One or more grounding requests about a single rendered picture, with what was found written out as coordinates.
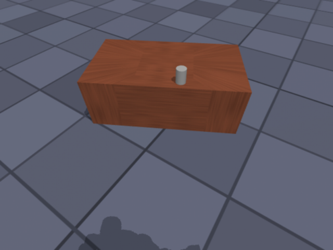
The can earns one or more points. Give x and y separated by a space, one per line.
181 72

